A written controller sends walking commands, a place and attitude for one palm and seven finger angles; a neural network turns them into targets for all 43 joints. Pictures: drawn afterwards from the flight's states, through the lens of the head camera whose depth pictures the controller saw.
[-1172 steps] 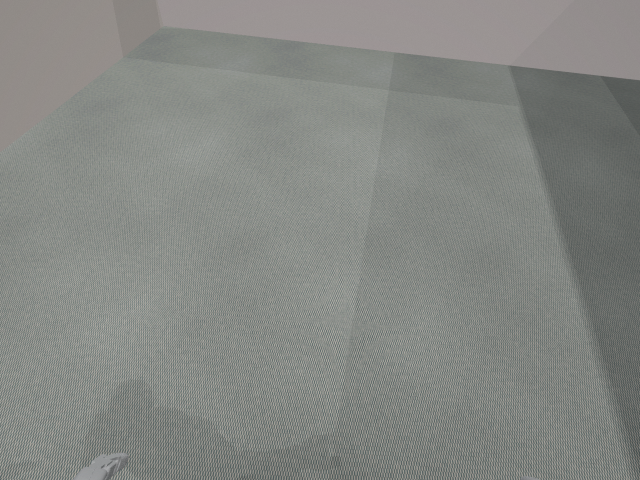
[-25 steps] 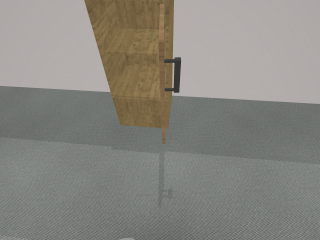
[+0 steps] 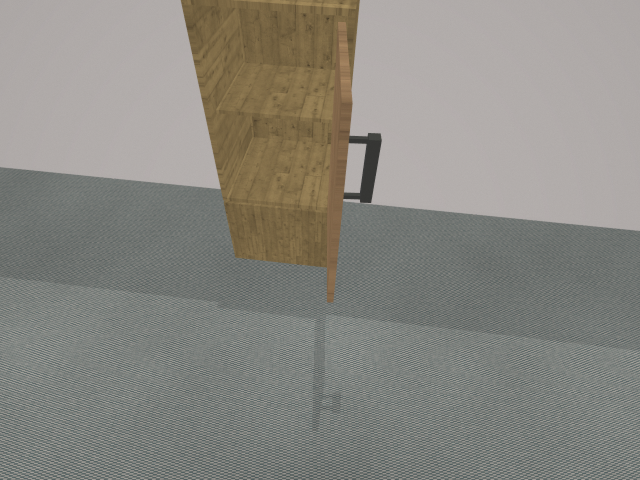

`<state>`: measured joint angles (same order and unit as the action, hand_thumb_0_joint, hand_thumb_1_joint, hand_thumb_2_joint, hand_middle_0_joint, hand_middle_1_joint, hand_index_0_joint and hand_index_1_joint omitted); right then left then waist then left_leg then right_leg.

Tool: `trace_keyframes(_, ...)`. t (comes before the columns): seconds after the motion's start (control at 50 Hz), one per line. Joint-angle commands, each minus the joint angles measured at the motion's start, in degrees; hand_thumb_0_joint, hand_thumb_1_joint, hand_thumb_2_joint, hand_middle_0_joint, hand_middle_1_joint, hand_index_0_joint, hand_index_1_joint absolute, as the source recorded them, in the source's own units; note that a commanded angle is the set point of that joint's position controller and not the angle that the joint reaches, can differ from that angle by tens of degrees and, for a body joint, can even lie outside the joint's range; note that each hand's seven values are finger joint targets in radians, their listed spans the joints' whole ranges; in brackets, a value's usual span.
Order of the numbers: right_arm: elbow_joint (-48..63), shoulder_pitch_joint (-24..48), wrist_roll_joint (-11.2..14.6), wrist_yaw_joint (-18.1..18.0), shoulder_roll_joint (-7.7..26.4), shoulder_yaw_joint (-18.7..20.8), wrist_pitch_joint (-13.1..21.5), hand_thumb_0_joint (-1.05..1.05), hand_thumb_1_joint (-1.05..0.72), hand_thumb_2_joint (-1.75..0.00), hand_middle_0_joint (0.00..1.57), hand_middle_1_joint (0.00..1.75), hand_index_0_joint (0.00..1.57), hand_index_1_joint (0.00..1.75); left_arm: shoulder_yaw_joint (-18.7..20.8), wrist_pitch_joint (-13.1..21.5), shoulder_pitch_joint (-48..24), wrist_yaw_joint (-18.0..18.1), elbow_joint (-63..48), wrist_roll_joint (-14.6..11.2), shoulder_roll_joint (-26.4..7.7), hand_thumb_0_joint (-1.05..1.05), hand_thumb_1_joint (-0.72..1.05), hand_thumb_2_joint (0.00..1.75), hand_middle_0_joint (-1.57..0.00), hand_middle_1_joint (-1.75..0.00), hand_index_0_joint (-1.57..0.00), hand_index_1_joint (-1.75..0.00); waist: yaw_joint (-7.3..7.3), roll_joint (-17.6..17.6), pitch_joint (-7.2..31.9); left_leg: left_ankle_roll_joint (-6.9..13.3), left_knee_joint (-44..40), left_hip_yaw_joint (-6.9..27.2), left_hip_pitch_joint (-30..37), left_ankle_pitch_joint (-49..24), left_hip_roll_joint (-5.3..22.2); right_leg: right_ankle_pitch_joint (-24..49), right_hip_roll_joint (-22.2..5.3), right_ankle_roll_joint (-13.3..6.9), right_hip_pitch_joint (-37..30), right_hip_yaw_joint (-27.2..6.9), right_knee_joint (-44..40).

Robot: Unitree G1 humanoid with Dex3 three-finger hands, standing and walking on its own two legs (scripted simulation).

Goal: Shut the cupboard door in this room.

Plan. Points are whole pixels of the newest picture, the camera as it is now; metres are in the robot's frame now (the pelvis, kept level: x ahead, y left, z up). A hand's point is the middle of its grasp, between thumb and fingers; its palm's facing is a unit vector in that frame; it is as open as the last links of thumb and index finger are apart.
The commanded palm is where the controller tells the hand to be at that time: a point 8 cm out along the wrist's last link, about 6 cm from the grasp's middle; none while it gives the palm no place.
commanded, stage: stand and wait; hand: left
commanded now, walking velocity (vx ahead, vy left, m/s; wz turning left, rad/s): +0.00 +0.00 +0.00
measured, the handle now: (359, 169) +0.69 -0.03 -0.01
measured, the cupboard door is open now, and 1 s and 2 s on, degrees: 96 96 96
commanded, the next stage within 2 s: turn or walk to find it in 0.98 s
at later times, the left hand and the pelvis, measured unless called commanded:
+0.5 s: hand out of the picture -0.03 +0.16 -0.18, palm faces +0.04 -0.99 -0.14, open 7.4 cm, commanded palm none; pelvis +0.00 +0.01 +0.00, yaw +0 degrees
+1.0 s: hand out of the picture -0.04 +0.17 -0.18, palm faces +0.03 -0.99 -0.14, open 7.4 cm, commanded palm none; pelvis +0.00 +0.02 +0.00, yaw +0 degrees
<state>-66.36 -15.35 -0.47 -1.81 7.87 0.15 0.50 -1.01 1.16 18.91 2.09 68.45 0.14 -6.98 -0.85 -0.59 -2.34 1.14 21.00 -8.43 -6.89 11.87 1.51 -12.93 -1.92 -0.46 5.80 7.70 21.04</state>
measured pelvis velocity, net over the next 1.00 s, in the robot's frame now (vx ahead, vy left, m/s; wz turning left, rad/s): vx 0.00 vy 0.02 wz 0.00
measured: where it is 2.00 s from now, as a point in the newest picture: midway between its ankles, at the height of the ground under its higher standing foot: outside the picture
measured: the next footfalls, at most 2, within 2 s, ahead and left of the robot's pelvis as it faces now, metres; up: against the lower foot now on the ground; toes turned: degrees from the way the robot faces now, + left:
none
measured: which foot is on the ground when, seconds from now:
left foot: down 0.00-1.00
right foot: down 0.00-1.00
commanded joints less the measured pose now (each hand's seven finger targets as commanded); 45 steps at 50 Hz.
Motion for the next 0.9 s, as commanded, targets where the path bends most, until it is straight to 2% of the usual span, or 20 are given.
trace_keyframes(0.0,0.88,-4.11,0.18,-0.23,4.31,0.32,1.02,0.0,-0.9,-0.9,0.2,0.3,0.2,0.3,0.83,0.63,3.73,0.41,-1.24,0.08,-4.12,0.0,0.9,0.9,-0.2,-0.3,-0.2,-0.3,0.66,0.43,-1.85,-0.06,-4.63,7.34,-0.56,-7.02,7.1,6.66,-6.69,0.07,3.08,-6.24,-3.95)
trace_keyframes(0.06,0.35,-5.07,0.25,-0.21,3.59,0.3,0.96,0.0,-0.9,-0.9,0.2,0.3,0.2,0.3,0.92,0.49,3.88,0.49,-1.28,0.1,-4.07,0.0,0.9,0.9,-0.2,-0.3,-0.2,-0.3,0.62,1.05,-2.64,-0.03,-5.0,7.24,-2.11,-5.42,6.87,5.49,-6.63,0.08,2.83,-6.01,-3.8)
trace_keyframes(0.3,-0.53,-7.96,0.23,-0.2,1.9,0.47,0.98,0.0,-0.9,-0.9,0.2,0.3,0.2,0.3,1.03,0.18,4.38,0.78,-2.2,0.22,-3.04,0.0,0.9,0.9,-0.2,-0.3,-0.2,-0.3,0.67,0.01,-4.66,0.47,-5.42,7.78,-4.38,-2.42,6.38,3.77,-6.09,0.15,4.55,-5.84,-2.54)
trace_keyframes(0.38,-0.44,-8.04,0.29,-0.18,1.53,0.56,1.03,0.0,-0.9,-0.9,0.2,0.3,0.2,0.3,1.04,0.14,4.82,0.82,-2.26,0.3,-2.91,0.0,0.9,0.9,-0.2,-0.3,-0.2,-0.3,0.64,0.75,-4.27,0.63,-5.39,7.85,-4.51,-1.93,6.3,3.71,-6.17,0.21,4.65,-5.64,-2.33)
trace_keyframes(0.72,0.34,-7.5,0.36,-0.29,2.04,0.87,1.26,0.0,-0.9,-0.9,0.2,0.3,0.2,0.3,0.83,0.39,6.06,0.85,-2.16,0.51,-2.69,0.0,0.9,0.9,-0.2,-0.3,-0.2,-0.3,1.07,0.97,-3.41,0.94,-4.48,7.96,-2.48,-4.45,6.19,5.3,-6.28,0.35,5.4,-5.85,-2.58)
trace_keyframes(0.88,0.49,-7.29,0.35,-0.21,2.4,0.98,1.12,0.0,-0.9,-0.9,0.2,0.3,0.2,0.3,0.8,0.28,6.06,0.8,-2.17,0.57,-2.87,0.0,0.9,0.9,-0.2,-0.3,-0.2,-0.3,1.03,0.82,-4.58,0.85,-5.37,8.36,-3.59,-0.93,5.98,3.51,-6.28,0.43,5.94,-5.76,-2.6)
